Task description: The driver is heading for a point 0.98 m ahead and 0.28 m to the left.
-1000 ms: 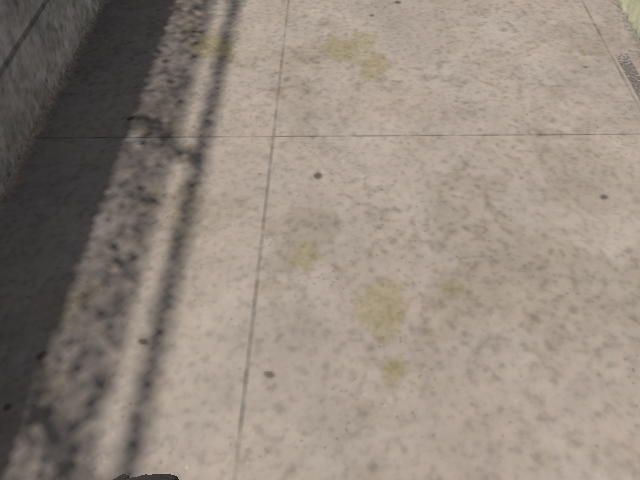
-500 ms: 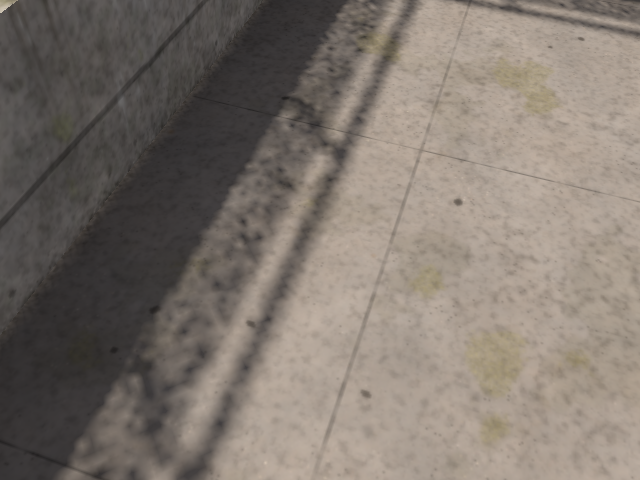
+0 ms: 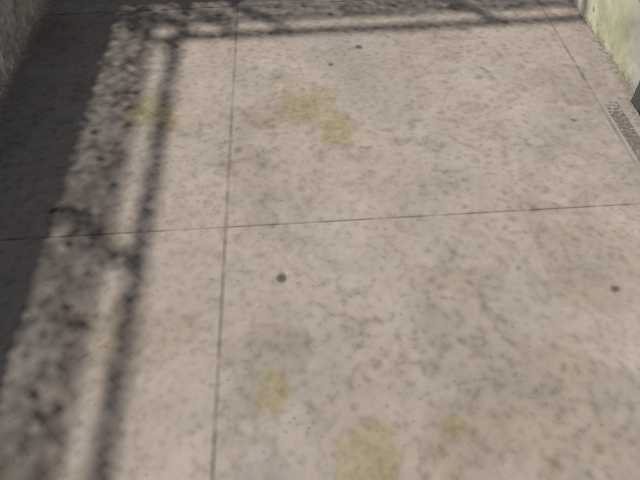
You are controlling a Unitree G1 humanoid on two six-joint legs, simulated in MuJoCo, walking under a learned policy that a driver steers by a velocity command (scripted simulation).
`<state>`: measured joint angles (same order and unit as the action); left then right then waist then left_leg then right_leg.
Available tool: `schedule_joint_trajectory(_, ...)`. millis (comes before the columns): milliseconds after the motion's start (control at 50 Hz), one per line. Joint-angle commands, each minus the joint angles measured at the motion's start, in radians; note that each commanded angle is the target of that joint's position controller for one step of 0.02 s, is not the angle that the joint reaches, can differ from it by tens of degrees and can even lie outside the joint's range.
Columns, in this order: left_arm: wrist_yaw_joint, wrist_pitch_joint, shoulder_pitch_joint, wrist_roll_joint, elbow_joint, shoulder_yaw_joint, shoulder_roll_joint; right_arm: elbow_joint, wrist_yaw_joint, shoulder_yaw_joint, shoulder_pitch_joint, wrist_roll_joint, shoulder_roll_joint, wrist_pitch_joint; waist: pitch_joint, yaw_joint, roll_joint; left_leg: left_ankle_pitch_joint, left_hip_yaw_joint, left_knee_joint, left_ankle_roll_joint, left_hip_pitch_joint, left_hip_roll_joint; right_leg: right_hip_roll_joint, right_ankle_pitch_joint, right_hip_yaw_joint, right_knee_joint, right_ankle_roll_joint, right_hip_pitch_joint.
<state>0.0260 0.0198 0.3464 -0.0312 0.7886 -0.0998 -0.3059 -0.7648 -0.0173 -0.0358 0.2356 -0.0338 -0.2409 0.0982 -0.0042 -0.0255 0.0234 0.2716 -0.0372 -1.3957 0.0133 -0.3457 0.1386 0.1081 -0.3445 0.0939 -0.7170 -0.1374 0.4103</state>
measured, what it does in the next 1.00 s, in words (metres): walks ahead, turning left: left foot, then right foot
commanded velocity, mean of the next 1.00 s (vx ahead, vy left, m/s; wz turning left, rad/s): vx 0.96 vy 0.00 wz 0.65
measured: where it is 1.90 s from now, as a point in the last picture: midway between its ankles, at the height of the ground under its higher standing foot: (239, 223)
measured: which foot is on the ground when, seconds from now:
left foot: up 0.00-0.32, down 0.34-0.76, up 0.78-1.00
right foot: down 0.00-0.34, up 0.36-0.76, down 0.78-1.00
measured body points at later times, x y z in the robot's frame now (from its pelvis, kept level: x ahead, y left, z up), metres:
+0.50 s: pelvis +0.47 +0.04 +0.01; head +0.49 +0.03 +0.46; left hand +0.66 +0.28 -0.05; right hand +0.45 -0.25 -0.13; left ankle +0.50 +0.04 -0.71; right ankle +0.47 -0.13 -0.59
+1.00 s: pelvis +0.92 +0.13 +0.03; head +0.95 +0.15 +0.48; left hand +0.74 +0.37 -0.09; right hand +1.26 +0.03 -0.05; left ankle +0.88 +0.21 -0.62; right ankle +0.97 +0.00 -0.71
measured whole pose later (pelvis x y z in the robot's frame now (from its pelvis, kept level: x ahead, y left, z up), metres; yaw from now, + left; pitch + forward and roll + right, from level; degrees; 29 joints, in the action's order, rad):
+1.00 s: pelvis +0.92 +0.13 +0.03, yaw +41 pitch +2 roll -2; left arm -0.01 0.10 0.39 -0.03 0.83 -0.06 -0.33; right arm -0.70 -0.04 -0.08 0.11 -0.04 -0.39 0.02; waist 0.03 -0.05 0.06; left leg 0.30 -0.02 -1.19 0.08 -0.66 -0.01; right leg -0.01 -0.27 0.11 -0.39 0.02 0.15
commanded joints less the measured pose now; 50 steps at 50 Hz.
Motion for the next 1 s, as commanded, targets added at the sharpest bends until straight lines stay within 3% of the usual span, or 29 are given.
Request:
schedule_joint_trajectory(20,-0.024,0.055,0.026,-0.004,-0.066,-0.004,-0.078,0.065,-0.012,-0.002,0.032,-0.001,-0.080,-0.012,-0.026,0.031,-0.030,-0.076,-0.016,-0.012,0.031,-0.323,0.043,-0.266,-0.064,-0.410,0.481,-0.075,-0.228)
schedule_joint_trajectory(80,-0.012,0.096,0.110,0.015,-0.022,0.010,-0.073,0.076,-0.021,0.008,-0.051,0.016,-0.054,-0.061,0.106,0.009,-0.027,-0.115,0.005,0.101,0.041,-0.433,0.043,-0.244,0.165,-0.252,0.585,-0.014,-0.201)
schedule_joint_trajectory(120,-0.005,0.106,0.144,0.015,-0.005,0.017,-0.068,0.097,-0.026,0.004,-0.152,0.026,-0.066,-0.062,0.181,-0.020,-0.026,-0.189,0.028,0.248,0.046,-0.496,-0.021,-0.197,0.416,-0.107,0.627,0.044,-0.242)
schedule_joint_trajectory(220,-0.027,0.129,0.069,0.022,0.004,0.039,-0.069,0.066,-0.046,0.015,-0.148,0.042,-0.060,-0.041,0.115,0.027,-0.070,-0.482,0.220,0.659,0.096,-0.246,-0.150,-0.178,1.058,0.122,0.674,0.137,-0.366)
schedule_joint_trajectory(260,-0.051,0.128,0.015,0.020,-0.005,0.025,-0.124,0.019,-0.037,0.003,-0.016,0.040,-0.095,-0.046,0.003,0.102,-0.125,-0.506,0.241,0.705,0.114,-0.092,-0.200,-0.228,1.375,0.145,0.556,0.147,-0.502)
schedule_joint_trajectory(300,-0.076,0.088,-0.060,-0.002,-0.017,0.003,-0.177,-0.067,-0.023,-0.032,0.261,0.041,-0.183,-0.062,-0.104,0.248,-0.174,-0.375,0.241,0.694,0.142,0.145,-0.275,-0.265,1.635,0.135,0.231,0.152,-0.553)
schedule_joint_trajectory(320,-0.084,0.065,-0.142,-0.018,-0.035,-0.004,-0.185,-0.130,-0.017,-0.058,0.475,0.043,-0.227,-0.072,-0.149,0.363,-0.171,-0.311,0.183,0.720,0.184,0.306,-0.256,-0.271,1.615,0.122,-0.067,0.141,-0.496)
schedule_joint_trajectory(340,-0.076,0.052,-0.248,-0.005,-0.048,-0.007,-0.176,-0.174,-0.004,-0.081,0.645,0.049,-0.236,-0.087,-0.139,0.480,-0.078,-0.285,0.077,0.841,0.265,0.441,-0.190,-0.160,1.221,0.150,-0.585,0.129,-0.347)
schedule_joint_trajectory(360,-0.038,0.076,-0.331,-0.026,-0.105,0.055,0.045,-0.210,0.000,-0.066,0.523,0.048,-0.180,-0.105,0.050,0.304,0.268,-0.380,-0.026,0.704,0.263,0.474,-0.184,0.056,-0.072,0.064,-0.983,0.115,0.125)
schedule_joint_trajectory(380,-0.022,0.089,-0.100,0.014,-0.191,0.093,0.141,-0.124,0.004,-0.065,0.315,0.015,-0.226,-0.095,-0.121,0.051,0.344,-0.212,-0.565,0.847,0.464,0.613,-0.037,0.045,-0.171,-0.152,-1.142,0.145,0.421)
schedule_joint_trajectory(400,-0.016,0.115,-0.074,-0.009,-0.188,0.102,0.054,-0.073,0.008,-0.073,0.247,0.008,-0.209,-0.089,-0.182,0.067,0.160,0.244,-0.844,1.137,0.486,0.596,0.076,-0.005,-0.098,-0.231,-1.052,0.113,0.443)
schedule_joint_trajectory(420,-0.013,0.124,-0.147,-0.021,-0.172,0.087,-0.026,-0.069,0.009,-0.065,0.209,0.004,-0.146,-0.085,-0.045,0.047,-0.089,0.415,-0.819,1.241,0.399,0.389,0.050,-0.070,0.000,-0.232,-0.908,0.097,0.393)
schedule_joint_trajectory(440,-0.014,0.118,-0.181,-0.035,-0.192,0.090,-0.036,-0.074,0.009,-0.061,0.193,0.010,-0.150,-0.071,0.015,0.006,-0.129,0.360,-0.763,1.239,0.373,0.243,0.037,-0.107,0.020,-0.233,-0.790,0.108,0.349)
schedule_joint_trajectory(460,-0.020,0.096,-0.214,-0.052,-0.194,0.096,-0.039,-0.078,0.012,-0.057,0.199,0.016,-0.150,-0.052,0.060,0.000,-0.161,0.257,-0.683,1.227,0.352,0.136,-0.009,-0.132,0.014,-0.226,-0.731,0.128,0.306)
schedule_joint_trajectory(520,-0.023,0.048,-0.280,-0.047,-0.221,0.114,-0.027,-0.078,0.012,-0.054,0.202,0.026,-0.169,-0.013,0.126,-0.005,-0.132,0.076,-0.470,1.268,0.334,-0.096,-0.112,-0.210,0.087,-0.170,-0.449,0.184,0.197)
schedule_joint_trajectory(620,-0.010,0.057,-0.524,-0.008,-0.305,0.136,0.017,-0.092,0.004,-0.074,0.306,0.046,-0.176,-0.014,0.097,0.155,-0.013,-0.322,-0.377,1.213,0.235,0.074,-0.175,-0.160,0.436,-0.101,0.019,0.192,0.156)
schedule_joint_trajectory(680,-0.011,0.069,-0.563,0.000,-0.329,0.133,0.010,-0.091,0.006,-0.086,0.321,0.036,-0.194,-0.019,0.061,0.183,0.037,-0.525,-0.401,1.128,0.213,0.234,-0.149,-0.113,0.439,-0.097,0.152,0.172,0.140)
schedule_joint_trajectory(720,-0.021,0.078,-0.479,0.001,-0.311,0.115,-0.029,-0.071,0.013,-0.094,0.260,0.037,-0.222,-0.016,0.005,0.130,0.050,-0.690,-0.405,1.026,0.172,0.244,-0.151,-0.071,0.392,-0.107,0.246,0.154,-0.053)
schedule_joint_trajectory(740,-0.033,0.082,-0.365,0.006,-0.279,0.091,-0.084,-0.062,0.012,-0.101,0.232,0.033,-0.255,-0.010,-0.078,0.070,0.046,-0.806,-0.402,0.893,0.150,0.254,-0.151,-0.053,0.320,-0.115,0.237,0.140,-0.200)
schedule_joint_trajectory(760,-0.047,0.088,-0.162,0.010,-0.231,0.066,-0.133,-0.044,0.006,-0.109,0.162,0.031,-0.291,-0.003,-0.178,-0.055,0.046,-0.788,-0.386,0.684,0.132,0.188,-0.172,-0.088,0.260,-0.144,0.225,0.123,-0.418)
schedule_joint_trajectory(780,-0.069,0.089,0.086,-0.004,-0.184,0.031,-0.209,-0.015,0.003,-0.094,0.107,0.025,-0.237,0.011,-0.311,-0.170,0.003,-0.597,-0.333,0.405,0.128,0.046,-0.201,-0.232,0.004,-0.257,0.161,0.096,-0.678)
schedule_joint_trajectory(800,-0.078,0.086,0.165,-0.052,-0.163,0.011,-0.270,0.027,0.006,-0.049,0.151,0.055,-0.057,0.014,-0.418,-0.123,-0.274,0.231,-0.205,0.099,0.113,-0.257,-0.301,-0.534,-0.311,-0.685,0.262,0.037,-0.923)
schedule_joint_trajectory(820,-0.062,0.076,0.061,-0.037,-0.165,-0.004,-0.280,0.064,0.011,-0.033,0.205,0.068,-0.105,0.001,-0.452,-0.044,-0.437,0.200,-0.135,-0.040,0.114,-0.407,-0.253,-0.598,-0.470,-1.063,0.431,-0.035,-0.882)
schedule_joint_trajectory(840,-0.056,0.068,-0.055,-0.030,-0.187,0.016,-0.145,0.034,0.016,-0.043,0.109,0.036,-0.167,-0.020,-0.267,-0.049,-0.237,0.072,-0.098,-0.034,0.114,-0.450,-0.176,-0.520,-0.525,-0.881,0.454,-0.015,-0.717)
schedule_joint_trajectory(860,-0.051,0.063,-0.083,-0.022,-0.170,0.030,-0.083,0.038,0.003,-0.045,0.050,0.016,-0.174,-0.030,-0.147,-0.044,-0.112,0.006,-0.067,0.016,0.102,-0.437,-0.142,-0.471,-0.323,-0.680,0.443,0.004,-0.579)
schedule_joint_trajectory(880,-0.049,0.063,-0.063,-0.027,-0.140,0.035,-0.064,0.045,-0.011,-0.045,0.006,0.004,-0.162,-0.041,-0.093,-0.037,-0.055,-0.003,-0.058,0.045,0.095,-0.418,-0.115,-0.432,-0.146,-0.549,0.450,0.024,-0.494)
schedule_joint_trajectory(900,-0.050,0.071,-0.022,-0.027,-0.096,0.045,-0.042,0.068,-0.026,-0.037,-0.024,-0.011,-0.127,-0.050,-0.029,-0.022,-0.070,0.004,-0.058,0.067,0.085,-0.414,-0.096,-0.399,0.067,-0.441,0.452,0.023,-0.424)
schedule_joint_trajectory(940,-0.031,0.097,0.043,-0.008,-0.028,0.059,0.006,0.102,-0.029,-0.021,-0.045,-0.012,-0.077,-0.070,0.001,0.011,-0.102,0.069,-0.048,0.097,0.069,-0.429,-0.094,-0.389,0.609,-0.311,0.411,0.023,-0.391)
schedule_joint_trajectory(1000,-0.019,0.119,-0.004,0.017,-0.004,0.050,-0.047,0.172,-0.040,-0.001,-0.115,-0.015,-0.067,-0.067,0.023,0.061,-0.144,-0.026,-0.025,0.343,0.052,-0.389,-0.115,-0.354,0.883,-0.137,0.465,0.036,-0.306)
